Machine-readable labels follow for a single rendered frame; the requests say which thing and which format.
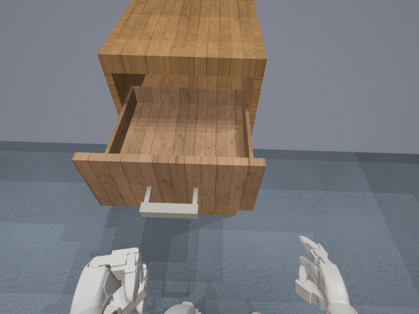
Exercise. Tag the handle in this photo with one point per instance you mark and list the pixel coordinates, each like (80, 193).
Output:
(169, 210)

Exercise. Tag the right robot hand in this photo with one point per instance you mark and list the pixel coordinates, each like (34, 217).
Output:
(325, 285)

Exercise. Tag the drawer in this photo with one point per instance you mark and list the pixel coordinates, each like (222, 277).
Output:
(176, 139)

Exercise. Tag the cabinet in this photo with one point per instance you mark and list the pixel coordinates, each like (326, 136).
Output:
(187, 44)

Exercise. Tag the left robot hand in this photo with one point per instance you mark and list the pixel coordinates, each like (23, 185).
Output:
(121, 276)

